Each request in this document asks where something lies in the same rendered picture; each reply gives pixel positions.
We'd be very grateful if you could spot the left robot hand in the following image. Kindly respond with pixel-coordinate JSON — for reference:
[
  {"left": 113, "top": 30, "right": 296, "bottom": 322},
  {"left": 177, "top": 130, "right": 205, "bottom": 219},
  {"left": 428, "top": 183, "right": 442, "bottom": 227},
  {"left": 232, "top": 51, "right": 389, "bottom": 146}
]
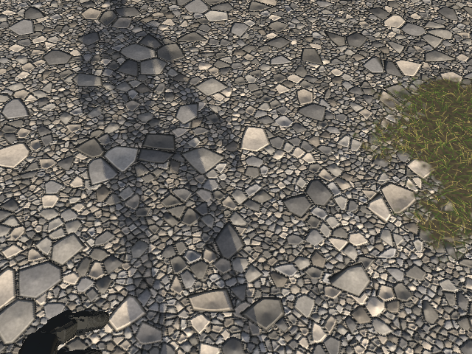
[{"left": 18, "top": 310, "right": 109, "bottom": 354}]

